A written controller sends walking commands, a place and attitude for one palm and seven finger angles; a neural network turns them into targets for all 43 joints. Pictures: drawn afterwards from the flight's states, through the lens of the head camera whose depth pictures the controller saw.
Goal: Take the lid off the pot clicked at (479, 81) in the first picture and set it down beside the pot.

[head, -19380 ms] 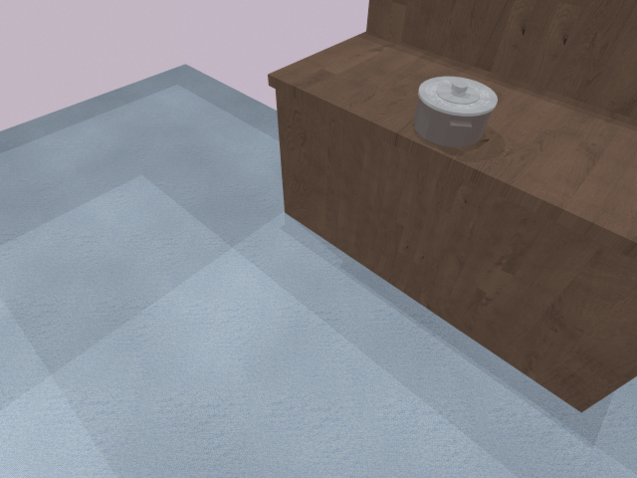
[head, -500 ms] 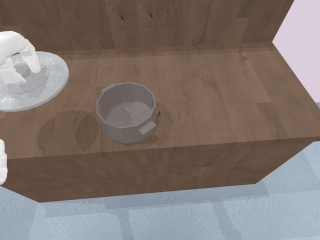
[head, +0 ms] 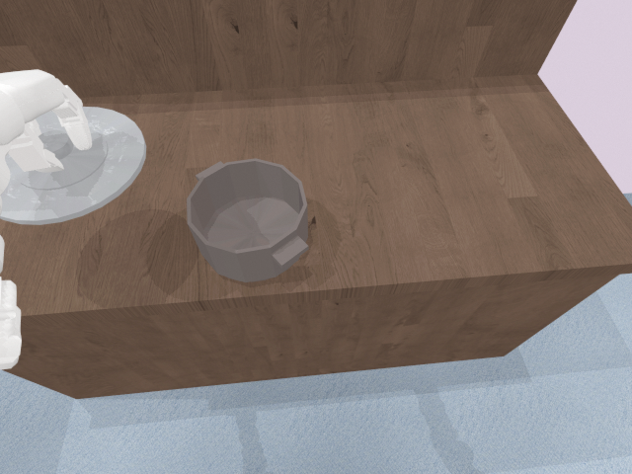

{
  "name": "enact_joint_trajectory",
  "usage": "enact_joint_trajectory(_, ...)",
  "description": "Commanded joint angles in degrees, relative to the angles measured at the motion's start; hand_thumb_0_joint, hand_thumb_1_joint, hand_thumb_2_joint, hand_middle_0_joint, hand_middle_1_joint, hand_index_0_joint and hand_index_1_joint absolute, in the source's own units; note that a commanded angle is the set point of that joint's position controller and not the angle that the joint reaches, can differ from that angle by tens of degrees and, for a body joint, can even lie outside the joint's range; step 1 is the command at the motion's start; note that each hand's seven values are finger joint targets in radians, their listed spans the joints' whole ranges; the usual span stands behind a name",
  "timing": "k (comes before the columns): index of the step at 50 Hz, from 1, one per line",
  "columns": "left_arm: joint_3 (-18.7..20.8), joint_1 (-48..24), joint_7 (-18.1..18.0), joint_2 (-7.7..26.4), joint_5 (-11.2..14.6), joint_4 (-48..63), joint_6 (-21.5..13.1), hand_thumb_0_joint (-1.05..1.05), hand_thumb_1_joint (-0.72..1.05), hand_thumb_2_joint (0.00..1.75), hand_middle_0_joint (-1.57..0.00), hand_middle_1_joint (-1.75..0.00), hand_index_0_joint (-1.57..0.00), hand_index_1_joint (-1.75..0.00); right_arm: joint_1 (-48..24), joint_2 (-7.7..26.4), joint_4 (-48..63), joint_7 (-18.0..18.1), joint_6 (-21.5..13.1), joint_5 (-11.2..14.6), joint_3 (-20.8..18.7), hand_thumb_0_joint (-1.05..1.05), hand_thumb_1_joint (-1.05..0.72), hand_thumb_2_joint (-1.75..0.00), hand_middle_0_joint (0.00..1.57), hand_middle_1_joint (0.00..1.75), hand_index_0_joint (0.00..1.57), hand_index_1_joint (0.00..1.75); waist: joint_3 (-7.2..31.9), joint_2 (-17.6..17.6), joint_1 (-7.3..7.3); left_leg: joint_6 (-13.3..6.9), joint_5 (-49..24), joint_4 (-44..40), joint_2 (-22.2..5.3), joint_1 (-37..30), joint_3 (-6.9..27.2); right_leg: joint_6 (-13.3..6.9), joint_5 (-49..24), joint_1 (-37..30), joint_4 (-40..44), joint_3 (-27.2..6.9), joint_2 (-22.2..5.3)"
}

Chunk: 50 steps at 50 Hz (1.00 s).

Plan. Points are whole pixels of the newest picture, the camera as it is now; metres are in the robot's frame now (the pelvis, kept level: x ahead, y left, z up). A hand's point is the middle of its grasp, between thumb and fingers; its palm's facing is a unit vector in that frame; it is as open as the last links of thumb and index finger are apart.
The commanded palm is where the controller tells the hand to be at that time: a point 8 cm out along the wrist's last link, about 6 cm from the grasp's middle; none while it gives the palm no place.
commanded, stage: lower the lid onto the table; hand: left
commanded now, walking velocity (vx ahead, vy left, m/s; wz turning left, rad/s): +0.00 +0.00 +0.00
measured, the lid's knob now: (53, 145) +0.49 +0.31 +0.13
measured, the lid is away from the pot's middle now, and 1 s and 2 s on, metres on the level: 0.22 0.22 0.23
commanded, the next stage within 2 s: none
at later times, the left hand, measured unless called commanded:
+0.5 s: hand (44, 172) +0.45 +0.31 +0.13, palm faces -0.39 -0.09 -0.92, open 6.5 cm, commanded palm +0.47 +0.32 +0.19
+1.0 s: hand (68, 187) +0.46 +0.31 +0.09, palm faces -0.43 -0.08 -0.90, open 6.5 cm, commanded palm +0.48 +0.31 +0.15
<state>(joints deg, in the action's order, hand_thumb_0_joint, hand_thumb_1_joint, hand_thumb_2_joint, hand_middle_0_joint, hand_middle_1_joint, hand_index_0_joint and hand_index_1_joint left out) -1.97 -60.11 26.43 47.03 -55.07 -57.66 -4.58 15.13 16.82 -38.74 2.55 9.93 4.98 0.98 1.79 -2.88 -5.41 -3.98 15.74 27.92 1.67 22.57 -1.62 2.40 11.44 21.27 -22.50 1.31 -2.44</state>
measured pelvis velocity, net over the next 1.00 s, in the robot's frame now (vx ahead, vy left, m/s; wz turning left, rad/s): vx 0.00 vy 0.00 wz -0.02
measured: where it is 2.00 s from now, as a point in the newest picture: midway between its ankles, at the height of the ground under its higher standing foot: outside the picture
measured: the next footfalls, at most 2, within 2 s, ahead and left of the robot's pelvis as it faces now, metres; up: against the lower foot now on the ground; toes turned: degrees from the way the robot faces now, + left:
none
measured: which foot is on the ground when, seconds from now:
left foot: down 0.00-1.00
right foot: down 0.00-1.00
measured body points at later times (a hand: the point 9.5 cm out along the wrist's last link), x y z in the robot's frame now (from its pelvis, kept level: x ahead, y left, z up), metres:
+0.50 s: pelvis +0.00 -0.01 +0.00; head +0.08 +0.00 +0.44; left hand +0.47 +0.32 +0.18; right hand +0.05 -0.29 -0.13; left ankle -0.03 +0.07 -0.74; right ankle -0.01 -0.16 -0.74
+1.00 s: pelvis +0.00 +0.00 -0.01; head +0.09 +0.00 +0.44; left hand +0.48 +0.31 +0.14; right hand +0.02 -0.29 -0.13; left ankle -0.03 +0.07 -0.74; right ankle -0.01 -0.16 -0.74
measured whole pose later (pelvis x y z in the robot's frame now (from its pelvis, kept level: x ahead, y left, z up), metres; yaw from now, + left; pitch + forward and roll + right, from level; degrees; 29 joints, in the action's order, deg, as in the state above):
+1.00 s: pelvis +0.00 +0.00 -0.01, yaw -1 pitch +13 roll -2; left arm -0.3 -55.5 21.3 47.3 -56.3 -62.1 -9.1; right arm 17.3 17.1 -40.5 5.1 9.2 4.9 0.6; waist 2.9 -1.9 -6.5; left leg -3.6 17.7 32.5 0.5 28.0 -2.0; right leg 2.2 12.9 26.7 -26.5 0.9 -1.4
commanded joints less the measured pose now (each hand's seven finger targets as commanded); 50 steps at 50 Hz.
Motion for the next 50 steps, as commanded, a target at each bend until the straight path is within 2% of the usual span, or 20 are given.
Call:
enact_joint_trajectory(1,6.6,-31.3,-4.0,21.5,0.1,15.3,-0.7,0.00,0.83,0.76,-0.93,-1.02,-0.95,-1.04,3.1,10.0,4.8,1.3,-1.8,-0.5,-3.5,0.00,-0.90,-0.90,0.20,0.30,0.20,0.30,28.1,-6.3,0.46,-0.1,-35.5,0.6,-1.6,-20.6,4.1,-4.5,-18.0,-5.4,-0.8,2.2,3.6)
enact_joint_trajectory(3,5.6,-28.1,-3.9,19.7,0.2,9.7,-0.6,0.00,0.83,0.76,-0.93,-1.02,-0.95,-1.04,3.6,9.9,3.9,1.6,-1.6,-0.3,-3.2,0.00,-0.90,-0.90,0.20,0.30,0.20,0.30,24.8,-3.1,-0.13,-0.4,-32.1,0.4,-1.7,-18.0,3.6,-4.2,-16.6,-4.5,-0.7,2.4,3.9)
enact_joint_trajectory(13,8.2,-26.5,-4.5,22.9,0.3,12.2,-2.0,0.00,0.83,0.76,-0.93,-1.02,-0.95,-1.04,3.5,10.1,3.8,1.8,-1.0,-0.3,-3.5,0.00,-0.90,-0.90,0.20,0.30,0.20,0.30,26.7,-5.8,0.47,-0.7,-34.2,1.5,-1.5,-17.9,3.1,-4.2,-19.2,-5.6,-1.5,2.0,3.7)
enact_joint_trajectory(15,6.1,-26.0,-4.2,20.1,0.7,11.9,-2.2,0.00,0.83,0.76,-0.93,-1.02,-0.95,-1.04,3.4,9.9,3.6,1.9,-0.8,-0.2,-3.6,0.00,-0.90,-0.90,0.20,0.30,0.20,0.30,25.6,-5.5,-0.10,-0.7,-33.4,1.8,-1.6,-17.9,3.1,-4.1,-18.2,-4.2,-1.2,2.2,3.9)
enact_joint_trajectory(16,7.7,-25.9,-4.4,21.9,0.9,13.4,-2.7,0.00,0.83,0.76,-0.93,-1.02,-0.95,-1.04,3.4,10.2,3.7,1.9,-0.9,-0.2,-3.7,0.00,-0.90,-0.90,0.20,0.30,0.20,0.30,26.3,-6.5,0.28,-0.7,-35.8,2.1,-1.7,-18.8,3.2,-4.3,-19.1,-4.3,-1.4,2.0,3.7)
enact_joint_trajectory(19,7.6,-24.0,-4.6,20.5,1.3,13.8,-3.1,0.00,0.83,0.76,-0.93,-1.02,-0.95,-1.04,3.7,9.9,3.6,1.8,-0.7,-0.5,-3.8,0.00,-0.90,-0.90,0.20,0.30,0.20,0.30,27.2,-7.3,0.20,-0.7,-38.4,2.6,-1.7,-20.3,3.5,-4.1,-19.4,-3.7,-1.7,2.2,4.0)
enact_joint_trajectory(20,9.9,-23.8,-4.9,23.0,1.3,14.9,-3.4,0.00,0.83,0.76,-0.93,-1.02,-0.95,-1.04,3.8,10.1,3.5,1.8,-0.5,-0.6,-3.9,0.00,-0.90,-0.90,0.20,0.30,0.20,0.30,28.2,-6.3,0.65,-0.6,-37.9,2.5,-1.8,-20.2,3.7,-4.1,-19.4,-4.5,-1.8,2.2,4.0)
enact_joint_trajectory(21,9.4,-23.1,-5.1,22.5,1.2,13.9,-3.7,0.00,0.83,0.76,-0.93,-1.02,-0.95,-1.04,3.6,10.1,3.7,1.8,-0.4,-0.6,-3.8,0.00,-0.90,-0.90,0.20,0.30,0.20,0.30,27.5,-6.9,0.54,-0.5,-38.6,2.6,-1.6,-19.6,3.6,-4.3,-19.9,-4.2,-1.9,2.1,3.9)
enact_joint_trajectory(23,5.8,-22.2,-4.9,17.9,1.5,11.2,-3.1,0.00,0.83,0.76,-0.93,-1.02,-0.95,-1.04,3.6,9.9,3.1,1.6,-0.2,-0.4,-3.7,0.00,-0.90,-0.90,0.20,0.30,0.20,0.30,23.8,-4.9,-0.20,-0.6,-35.0,2.2,-1.8,-18.0,3.4,-4.1,-17.4,-2.0,-1.4,2.6,4.1)
enact_joint_trajectory(24,6.5,-21.0,-5.1,18.9,1.4,9.4,-2.8,0.00,0.83,0.76,-0.93,-1.02,-0.95,-1.04,3.6,10.2,2.9,1.6,-0.1,-0.2,-3.7,0.00,-0.90,-0.90,0.20,0.30,0.20,0.30,22.2,-4.3,-0.10,-0.6,-31.8,2.0,-1.7,-16.3,2.9,-4.2,-16.2,-1.9,-1.4,2.5,4.1)
enact_joint_trajectory(26,8.5,-25.2,-5.7,22.1,1.1,15.7,-3.5,0.00,0.83,0.76,-0.93,-1.02,-0.95,-1.04,3.1,10.4,3.6,1.7,-0.2,-0.4,-3.8,0.00,-0.90,-0.90,0.20,0.30,0.20,0.30,27.2,-6.1,0.55,-0.7,-34.8,2.3,-1.7,-18.4,3.1,-4.5,-18.8,-4.1,-2.0,2.0,3.8)
enact_joint_trajectory(27,7.9,-26.0,-5.9,21.3,0.7,17.1,-3.7,0.00,0.83,0.76,-0.93,-1.02,-0.95,-1.04,3.4,10.0,3.6,1.8,-0.3,-0.7,-3.9,0.00,-0.90,-0.90,0.20,0.30,0.20,0.30,29.3,-7.8,0.21,-0.5,-36.6,2.4,-1.7,-20.4,3.5,-4.4,-18.9,-4.0,-2.2,2.0,4.1)
enact_joint_trajectory(31,9.5,-21.0,-6.5,22.2,1.2,11.0,-3.9,0.00,0.83,0.76,-0.93,-1.02,-0.95,-1.04,3.8,10.3,3.2,2.1,-0.4,-0.5,-3.5,0.00,-0.90,-0.90,0.20,0.30,0.20,0.30,25.6,-4.5,0.49,-0.7,-33.2,2.3,-1.6,-16.5,2.9,-4.4,-18.2,-3.8,-2.1,2.1,3.9)
enact_joint_trajectory(33,5.5,-22.2,-6.5,18.5,0.7,7.9,-3.2,0.00,0.83,0.76,-0.93,-1.02,-0.95,-1.04,3.8,10.2,2.6,2.3,-0.4,-0.1,-3.3,0.00,-0.90,-0.90,0.20,0.30,0.20,0.30,22.3,-3.4,-0.66,-0.7,-27.5,1.9,-1.5,-14.2,2.3,-4.3,-15.3,-1.5,-1.9,2.3,4.0)
enact_joint_trajectory(36,6.4,-25.3,-7.0,20.3,0.2,11.9,-3.7,0.00,0.83,0.76,-0.93,-1.02,-0.95,-1.04,4.2,10.3,2.8,2.6,-1.0,-0.2,-3.6,0.00,-0.90,-0.90,0.20,0.30,0.20,0.30,25.9,-5.7,-0.41,-0.7,-29.5,2.3,-1.7,-16.8,2.6,-4.6,-15.7,-1.6,-2.4,2.0,4.0)
enact_joint_trajectory(40,6.7,-24.0,-7.2,20.8,0.5,7.8,-3.9,0.00,0.83,0.76,-0.93,-1.02,-0.95,-1.04,5.4,10.4,2.0,3.4,-1.3,-0.1,-3.2,0.00,-0.90,-0.90,0.20,0.30,0.20,0.30,24.1,-3.6,-0.95,-0.9,-24.2,2.4,-1.6,-13.6,1.9,-4.3,-14.1,-1.2,-2.6,2.0,4.0)
enact_joint_trajectory(44,6.0,-25.9,-7.8,20.4,-0.5,9.3,-4.2,0.00,0.83,0.76,-0.93,-1.02,-0.95,-1.04,6.3,10.4,1.6,3.6,-1.8,-0.2,-3.4,0.00,-0.90,-0.90,0.20,0.30,0.20,0.30,26.0,-7.0,-1.13,-0.5,-28.0,3.4,-1.8,-15.5,2.3,-4.4,-14.6,0.5,-3.4,2.1,4.1)
enact_joint_trajectory(46,7.9,-24.6,-8.1,22.1,-0.6,9.7,-4.8,0.00,0.83,0.76,-0.93,-1.02,-0.95,-1.04,6.9,10.5,1.8,3.7,-1.9,-0.3,-3.6,0.00,-0.90,-0.90,0.20,0.30,0.20,0.30,27.7,-6.9,-0.70,-0.4,-31.6,4.0,-1.9,-16.7,2.6,-4.5,-15.9,0.4,-3.7,2.0,4.2)
enact_joint_trajectory(48,6.2,-22.9,-8.1,19.4,-0.5,6.7,-4.4,0.00,0.83,0.76,-0.93,-1.02,-0.95,-1.04,7.4,10.2,1.6,3.6,-1.8,-0.4,-3.5,0.00,-0.90,-0.90,0.20,0.30,0.20,0.30,26.1,-6.5,-1.28,-0.2,-31.4,4.3,-1.8,-15.6,2.5,-4.3,-15.4,1.7,-3.9,2.2,4.4)
enact_joint_trajectory(50,8.0,-22.2,-8.4,21.8,-0.7,6.3,-4.3,0.00,0.83,0.76,-0.93,-1.02,-0.95,-1.04,7.7,10.6,1.6,3.5,-1.7,-0.4,-3.6,0.00,-0.90,-0.90,0.20,0.30,0.20,0.30,26.2,-5.0,-0.85,-0.5,-29.3,4.2,-1.7,-14.0,2.3,-4.3,-15.2,0.7,-4.0,2.0,4.4)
